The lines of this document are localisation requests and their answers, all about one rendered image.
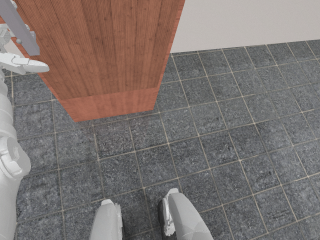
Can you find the robot right thigh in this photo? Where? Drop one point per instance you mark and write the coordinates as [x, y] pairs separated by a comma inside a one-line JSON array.
[[187, 221]]

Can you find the left robot upper arm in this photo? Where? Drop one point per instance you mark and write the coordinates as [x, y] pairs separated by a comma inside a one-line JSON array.
[[14, 165]]

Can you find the cupboard door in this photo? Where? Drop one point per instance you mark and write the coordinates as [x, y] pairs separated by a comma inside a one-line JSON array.
[[97, 47]]

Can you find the left robot forearm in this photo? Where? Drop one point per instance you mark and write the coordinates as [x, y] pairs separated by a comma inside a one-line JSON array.
[[6, 111]]

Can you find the robot right foot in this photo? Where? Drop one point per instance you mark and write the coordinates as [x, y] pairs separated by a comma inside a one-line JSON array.
[[160, 212]]

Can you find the robot left hand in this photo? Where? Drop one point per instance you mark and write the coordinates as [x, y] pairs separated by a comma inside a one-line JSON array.
[[14, 62]]

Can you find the handle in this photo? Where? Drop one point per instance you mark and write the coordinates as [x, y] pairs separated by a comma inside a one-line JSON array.
[[12, 18]]

